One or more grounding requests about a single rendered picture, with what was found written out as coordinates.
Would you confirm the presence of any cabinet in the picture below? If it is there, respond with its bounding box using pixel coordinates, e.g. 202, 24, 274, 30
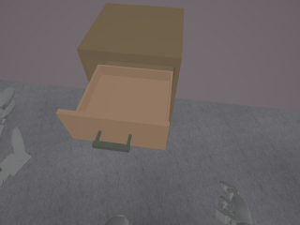
77, 3, 185, 145

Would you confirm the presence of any left robot thigh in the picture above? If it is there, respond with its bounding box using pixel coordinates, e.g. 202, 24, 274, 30
105, 216, 132, 225

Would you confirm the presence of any left robot hand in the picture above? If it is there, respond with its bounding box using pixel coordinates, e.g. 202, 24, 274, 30
0, 86, 31, 187

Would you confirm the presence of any handle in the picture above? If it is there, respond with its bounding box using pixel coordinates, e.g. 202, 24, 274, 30
92, 130, 132, 153

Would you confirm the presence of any right robot hand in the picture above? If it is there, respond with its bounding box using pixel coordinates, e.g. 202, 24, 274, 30
216, 180, 253, 225

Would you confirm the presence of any drawer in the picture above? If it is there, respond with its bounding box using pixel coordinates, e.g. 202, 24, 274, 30
56, 64, 173, 150

